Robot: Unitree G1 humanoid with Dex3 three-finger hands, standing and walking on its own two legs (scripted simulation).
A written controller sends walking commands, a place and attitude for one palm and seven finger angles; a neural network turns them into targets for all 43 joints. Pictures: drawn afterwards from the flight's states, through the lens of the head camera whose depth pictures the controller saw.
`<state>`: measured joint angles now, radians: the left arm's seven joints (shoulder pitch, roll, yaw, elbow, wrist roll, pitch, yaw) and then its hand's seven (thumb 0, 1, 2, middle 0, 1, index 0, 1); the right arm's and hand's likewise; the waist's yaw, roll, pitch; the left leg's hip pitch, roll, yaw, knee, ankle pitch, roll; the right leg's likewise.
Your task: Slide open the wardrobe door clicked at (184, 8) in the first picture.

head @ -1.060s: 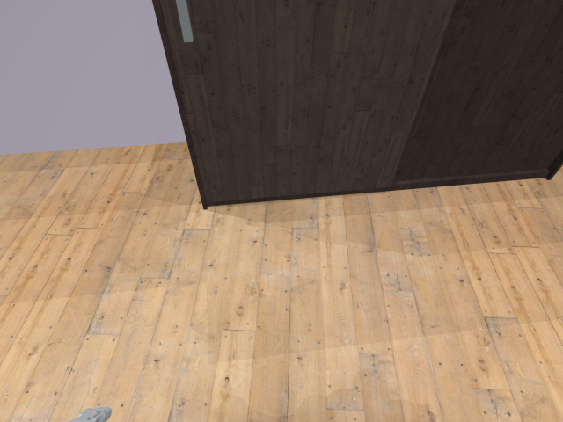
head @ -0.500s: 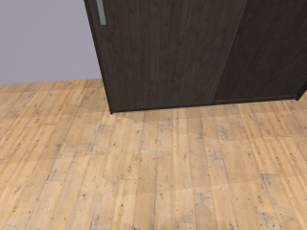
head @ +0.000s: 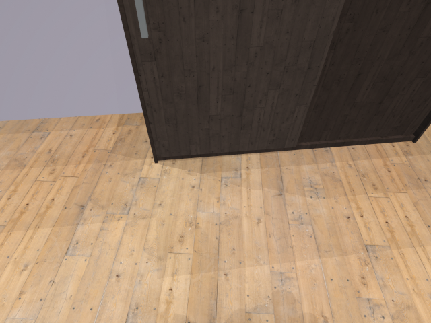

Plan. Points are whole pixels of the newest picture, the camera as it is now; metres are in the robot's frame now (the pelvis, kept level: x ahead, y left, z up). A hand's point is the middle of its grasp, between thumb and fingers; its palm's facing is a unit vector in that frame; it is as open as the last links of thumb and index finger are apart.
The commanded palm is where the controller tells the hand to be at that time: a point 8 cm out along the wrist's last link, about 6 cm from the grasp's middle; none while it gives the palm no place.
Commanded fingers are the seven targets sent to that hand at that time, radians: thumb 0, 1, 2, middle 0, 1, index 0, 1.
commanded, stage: look at it before walking up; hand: left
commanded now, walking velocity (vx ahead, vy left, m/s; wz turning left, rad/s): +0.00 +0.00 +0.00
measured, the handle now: out of the picture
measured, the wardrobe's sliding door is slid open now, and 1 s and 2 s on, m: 0.00 0.00 0.00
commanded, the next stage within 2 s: walk to a spot facing it in 0.38 s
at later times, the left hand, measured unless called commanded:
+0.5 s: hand out of the picture +0.08 +0.25 -0.16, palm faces -0.03 -0.94 -0.34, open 7.4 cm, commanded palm none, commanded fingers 0.00 0.90 0.90 -0.20 -0.30 -0.20 -0.30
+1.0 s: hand out of the picture +0.10 +0.22 -0.18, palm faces +0.09 -0.99 -0.13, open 7.4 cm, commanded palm none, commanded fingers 0.00 0.90 0.90 -0.20 -0.30 -0.20 -0.30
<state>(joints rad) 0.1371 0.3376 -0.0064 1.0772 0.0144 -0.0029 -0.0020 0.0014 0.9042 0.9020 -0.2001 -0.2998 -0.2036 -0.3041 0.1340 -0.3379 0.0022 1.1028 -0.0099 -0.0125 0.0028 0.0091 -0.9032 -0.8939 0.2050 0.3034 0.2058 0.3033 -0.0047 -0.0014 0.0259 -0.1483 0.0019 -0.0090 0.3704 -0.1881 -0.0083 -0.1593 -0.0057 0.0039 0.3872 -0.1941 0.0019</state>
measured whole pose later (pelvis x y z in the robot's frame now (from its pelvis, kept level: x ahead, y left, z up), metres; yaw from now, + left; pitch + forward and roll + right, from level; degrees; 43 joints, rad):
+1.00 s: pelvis +0.12 +0.05 +0.00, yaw +5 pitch +0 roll +0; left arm 0.30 0.18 0.04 1.08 0.03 0.00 -0.02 0.01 0.91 0.90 -0.20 -0.30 -0.20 -0.30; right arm 0.50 -0.08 0.00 1.15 -0.01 -0.08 -0.02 0.01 -0.91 -0.89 0.20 0.30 0.20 0.30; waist -0.03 -0.05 0.03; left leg -0.04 -0.04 0.05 0.33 -0.30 0.06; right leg -0.55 -0.10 -0.06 1.07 -0.28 0.02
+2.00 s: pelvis +0.51 +0.09 +0.00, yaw +10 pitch -1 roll +1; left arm 0.28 0.16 0.06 1.07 0.04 0.00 -0.01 0.00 0.91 0.90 -0.19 -0.30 -0.20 -0.30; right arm 0.32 -0.16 -0.05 1.07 -0.02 -0.06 -0.02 -0.01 -0.94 -0.89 0.20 0.30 0.20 0.30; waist 0.01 -0.03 0.03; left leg -0.11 0.01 0.19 0.35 -0.23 0.04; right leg -0.51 -0.13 -0.07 0.88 -0.26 0.03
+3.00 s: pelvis +0.66 +0.06 -0.02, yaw +9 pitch -2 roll +1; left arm 0.23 0.21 0.07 0.99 0.03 0.02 0.02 0.00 0.91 0.90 -0.19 -0.30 -0.20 -0.30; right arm 0.18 -0.18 -0.07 1.03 -0.03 0.04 -0.02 0.00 -0.91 -0.89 0.20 0.30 0.21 0.30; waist -0.01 0.02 0.03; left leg -0.38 0.08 0.10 0.51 -0.15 -0.02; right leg -0.21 -0.05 -0.06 0.56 -0.35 0.01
